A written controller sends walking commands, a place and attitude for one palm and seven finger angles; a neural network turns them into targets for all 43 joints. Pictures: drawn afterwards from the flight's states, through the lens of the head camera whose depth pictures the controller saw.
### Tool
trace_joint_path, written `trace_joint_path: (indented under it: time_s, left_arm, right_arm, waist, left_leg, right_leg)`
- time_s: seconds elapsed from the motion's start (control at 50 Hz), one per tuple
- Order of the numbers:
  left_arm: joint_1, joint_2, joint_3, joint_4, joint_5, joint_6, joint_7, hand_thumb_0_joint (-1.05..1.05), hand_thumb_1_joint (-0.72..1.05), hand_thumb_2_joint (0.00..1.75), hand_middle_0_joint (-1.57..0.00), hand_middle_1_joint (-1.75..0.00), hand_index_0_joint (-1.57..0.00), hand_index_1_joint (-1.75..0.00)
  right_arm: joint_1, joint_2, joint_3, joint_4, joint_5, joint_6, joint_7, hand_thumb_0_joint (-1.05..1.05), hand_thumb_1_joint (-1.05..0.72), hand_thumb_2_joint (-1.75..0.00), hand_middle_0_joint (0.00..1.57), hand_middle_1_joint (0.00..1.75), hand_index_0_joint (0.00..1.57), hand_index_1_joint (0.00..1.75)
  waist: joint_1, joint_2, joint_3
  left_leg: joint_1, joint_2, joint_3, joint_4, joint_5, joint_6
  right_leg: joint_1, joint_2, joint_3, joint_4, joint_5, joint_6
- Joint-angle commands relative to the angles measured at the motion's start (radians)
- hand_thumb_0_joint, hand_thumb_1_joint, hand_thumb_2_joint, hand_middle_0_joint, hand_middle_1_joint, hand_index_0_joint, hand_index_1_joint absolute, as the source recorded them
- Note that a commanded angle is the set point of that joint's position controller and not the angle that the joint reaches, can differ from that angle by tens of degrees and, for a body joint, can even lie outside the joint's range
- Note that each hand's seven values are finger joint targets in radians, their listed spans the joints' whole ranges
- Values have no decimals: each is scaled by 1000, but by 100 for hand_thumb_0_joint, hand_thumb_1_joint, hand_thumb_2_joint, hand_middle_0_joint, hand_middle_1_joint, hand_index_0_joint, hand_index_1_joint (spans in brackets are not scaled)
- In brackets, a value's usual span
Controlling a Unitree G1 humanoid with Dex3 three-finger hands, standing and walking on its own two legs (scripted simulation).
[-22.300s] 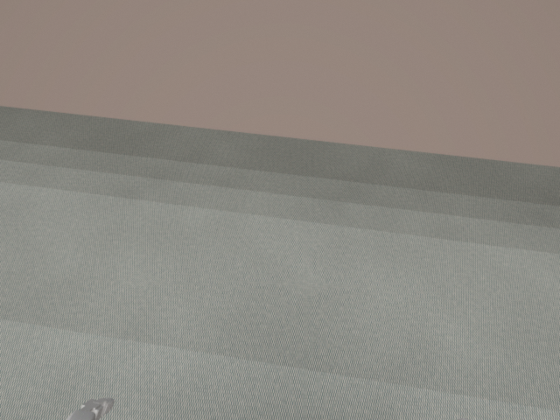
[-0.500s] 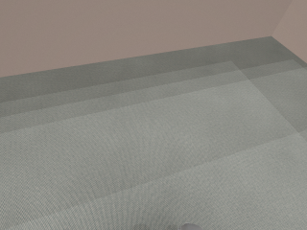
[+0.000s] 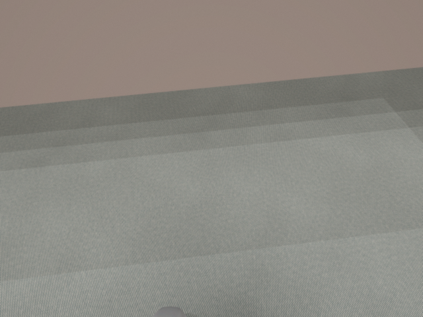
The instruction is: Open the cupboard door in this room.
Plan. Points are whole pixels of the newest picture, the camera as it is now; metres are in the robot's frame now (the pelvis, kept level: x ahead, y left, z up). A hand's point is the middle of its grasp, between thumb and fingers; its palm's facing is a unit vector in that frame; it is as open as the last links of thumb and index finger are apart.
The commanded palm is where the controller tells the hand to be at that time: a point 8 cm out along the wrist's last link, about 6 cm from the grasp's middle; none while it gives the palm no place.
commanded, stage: turn or walk to find it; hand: left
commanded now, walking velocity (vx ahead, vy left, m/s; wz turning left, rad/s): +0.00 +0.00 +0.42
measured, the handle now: out of the picture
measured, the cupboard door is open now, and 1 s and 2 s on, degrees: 0 0 0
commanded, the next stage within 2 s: stand and wait in 1.00 s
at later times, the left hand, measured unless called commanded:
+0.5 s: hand out of the picture -0.03 +0.28 -0.17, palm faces +0.23 -0.94 -0.24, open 7.4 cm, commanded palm none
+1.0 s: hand out of the picture -0.06 +0.18 -0.14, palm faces +0.41 -0.87 -0.28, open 7.4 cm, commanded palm none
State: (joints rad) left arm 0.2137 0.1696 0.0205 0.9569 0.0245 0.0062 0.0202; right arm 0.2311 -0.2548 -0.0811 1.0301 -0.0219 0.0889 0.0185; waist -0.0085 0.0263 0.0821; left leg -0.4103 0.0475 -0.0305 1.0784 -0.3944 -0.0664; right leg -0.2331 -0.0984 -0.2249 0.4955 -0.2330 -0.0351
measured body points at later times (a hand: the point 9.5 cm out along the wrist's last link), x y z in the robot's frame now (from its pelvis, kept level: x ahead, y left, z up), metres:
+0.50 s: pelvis -0.04 +0.06 +0.01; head -0.02 +0.10 +0.45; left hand -0.04 +0.33 -0.15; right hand +0.08 -0.16 -0.13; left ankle -0.04 +0.14 -0.74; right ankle -0.02 -0.11 -0.66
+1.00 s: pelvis -0.06 -0.03 +0.00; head -0.02 -0.06 +0.45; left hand -0.08 +0.22 -0.12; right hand +0.05 -0.27 -0.17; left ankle -0.15 +0.12 -0.64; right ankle -0.02 -0.10 -0.74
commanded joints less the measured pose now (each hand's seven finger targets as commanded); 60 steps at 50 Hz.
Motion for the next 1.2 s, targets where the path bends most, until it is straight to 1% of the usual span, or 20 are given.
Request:
trace_joint_path:
  time_s: [0.0, 0.06, 0.12, 0.14, 0.16, 0.18, 0.2, 0.26, 0.32, 0.56, 0.7, 0.72, 0.74, 0.76, 0.78, 0.84, 0.9, 1.02, 1.12, 1.18]
  left_arm:
    - [68, 236, 68, -39, 8, -15, 17, 0, 90, 90, -20, -30, -20, -30]
    - [78, 256, 78, -24, 9, -10, 14, 0, 90, 90, -20, -30, -20, -30]
    - [45, 247, 77, -17, -3, 1, 10, 0, 90, 90, -20, -30, -20, -30]
    - [51, 203, 69, -29, -12, 11, 7, 0, 90, 90, -20, -30, -20, -30]
    - [20, 137, 50, -64, -14, 20, 2, 0, 90, 90, -20, -30, -20, -30]
    - [-37, 155, 46, -72, -6, 34, 5, 0, 90, 90, -20, -30, -20, -30]
    - [-43, 152, 51, -62, -3, 43, 5, 0, 90, 90, -20, -30, -20, -30]
    - [-3, 165, 60, -12, -3, 42, -7, 0, 90, 90, -20, -30, -20, -30]
    - [19, 164, 57, 4, -3, 31, -10, 0, 90, 90, -20, -30, -20, -30]
    - [-108, 135, 47, -56, -14, 27, 4, 0, 90, 90, -20, -30, -20, -30]
    - [-16, 132, 50, -46, -24, 9, 8, 0, 90, 90, -20, -30, -20, -30]
    - [22, 147, 56, -38, -23, 2, 12, 0, 90, 90, -20, -30, -20, -30]
    - [48, 209, 67, -35, -11, -7, 18, 0, 90, 90, -20, -30, -20, -30]
    - [42, 284, 82, -48, 1, -10, 20, 0, 90, 90, -20, -30, -20, -30]
    - [21, 277, 78, -66, -8, -2, 20, 0, 90, 90, -20, -30, -20, -30]
    - [-118, 185, 61, -97, -13, -10, 19, 0, 90, 90, -20, -30, -20, -30]
    - [-83, 156, 52, -88, -13, -22, 16, 0, 90, 90, -20, -30, -20, -30]
    - [51, 163, 55, -39, -5, -26, 17, 0, 90, 90, -20, -30, -20, -30]
    - [137, 163, 39, 33, 9, -31, 11, 0, 90, 90, -20, -30, -20, -30]
    - [119, 177, 42, 69, 3, -31, 6, 0, 90, 90, -20, -30, -20, -30]
  right_arm:
    - [-65, -33, 1, -89, 8, -36, -5, 0, -90, -90, 20, 30, 20, 30]
    - [-62, -26, 10, -95, 16, -52, -10, 0, -90, -90, 20, 30, 20, 30]
    - [30, -44, 8, -75, 15, -68, -11, 0, -90, -90, 20, 30, 20, 30]
    - [59, -106, -5, -68, 12, -78, -11, 0, -90, -90, 20, 30, 20, 30]
    - [73, -206, -29, -78, 4, -78, -18, 0, -90, -90, 20, 30, 20, 30]
    - [78, -220, -28, -73, 5, -67, -23, 0, -90, -90, 20, 30, 20, 30]
    - [36, -193, -18, -76, -1, -72, -34, 0, -90, -90, 20, 30, 20, 30]
    - [-75, -143, 1, -101, 2, -76, -44, 0, -90, -90, 20, 30, 20, 30]
    - [-39, -137, 0, -96, 9, -87, -44, 0, -90, -90, 20, 30, 20, 30]
    - [50, -131, -21, -83, -3, -80, -42, 0, -90, -90, 20, 30, 20, 30]
    - [13, -128, -29, -103, -2, -69, -34, 0, -90, -90, 20, 30, 20, 30]
    - [5, -113, -28, -108, 3, -69, -32, 0, -90, -90, 20, 30, 20, 30]
    - [20, -61, -23, -112, 12, -69, -26, 0, -90, -90, 20, 30, 20, 30]
    - [5, -24, -16, -141, 12, -69, -25, 0, -90, -90, 20, 30, 20, 30]
    - [-21, -75, -33, -141, 1, -58, -26, 0, -90, -90, 20, 30, 20, 30]
    - [55, -58, -38, -73, -8, -25, -13, 0, -90, -90, 20, 30, 20, 30]
    - [93, -39, -32, -53, -4, -22, -7, 0, -90, -90, 20, 30, 20, 30]
    - [7, -41, -19, -58, -4, -24, -14, 0, -90, -90, 20, 30, 20, 30]
    - [-38, 3, 18, -42, 6, -55, -27, 0, -90, -90, 20, 30, 20, 30]
    - [-7, 4, 27, -15, 14, -75, -40, 0, -90, -90, 20, 30, 20, 30]
  waist:
    - [57, -195, -74]
    - [61, -210, -117]
    - [-5, -140, -144]
    - [-26, 50, -153]
    - [-45, 327, -100]
    - [-55, 225, -69]
    - [-39, 226, -48]
    - [11, 152, -7]
    - [9, 97, -77]
    - [-34, 116, -90]
    - [17, 109, -138]
    - [36, 62, -149]
    - [45, -96, -170]
    - [57, -318, -124]
    - [56, -220, -91]
    - [-29, -142, 1]
    - [-30, -170, -11]
    - [26, -174, -27]
    - [62, -202, -92]
    - [42, -207, -126]
  left_leg:
    - [-32, 2, 52, -182, -85, 3]
    - [44, -8, 93, -330, -95, 17]
    - [265, -10, 104, -635, 142, 35]
    - [366, 97, -56, -744, 195, 70]
    - [367, 329, -356, -825, 403, 159]
    - [260, 367, -317, -832, 420, 202]
    - [199, 320, -291, -848, 375, 210]
    - [209, 207, -189, -815, 350, 189]
    - [314, 176, -160, -790, 464, 188]
    - [317, 187, -324, -754, 533, 248]
    - [131, 113, -361, -687, 462, 203]
    - [59, 74, -334, -652, 368, 164]
    - [-91, -9, -242, -529, 167, 104]
    - [-214, -136, -57, -296, -129, 39]
    - [-156, -101, -73, -112, -173, 42]
    - [-136, -57, -68, 119, -7, 31]
    - [-139, -46, -38, 162, 83, 8]
    - [-135, -14, -37, 59, 55, -9]
    - [40, -8, 49, -366, -49, 10]
    - [176, -26, 81, -577, 35, 24]
  right_leg:
    - [129, -277, 218, -187, 188, -108]
    - [144, -295, 200, -128, 288, -119]
    - [11, -256, 109, 11, 193, -24]
    - [-129, -171, 52, 168, 20, 36]
    - [-349, -35, 35, 380, -363, 109]
    - [-307, -36, 137, 480, -360, 95]
    - [-293, -39, 182, 523, -318, 94]
    - [-330, -15, 206, 619, -166, 103]
    - [-341, -3, 204, 630, -115, 122]
    - [-264, 30, 222, 422, -215, 124]
    - [50, 78, 195, 28, -64, 91]
    - [159, 52, 201, -103, 20, 85]
    - [296, -105, 345, -206, -31, 45]
    - [267, -341, 585, -249, -2, -65]
    - [90, -395, 564, -257, 38, -128]
    - [-46, -230, 365, -262, -55, -70]
    - [-2, -179, 249, -240, 63, -40]
    - [86, -213, 285, -234, 94, -73]
    - [158, -174, 315, -195, 318, -112]
    - [146, -145, 344, -151, 423, -111]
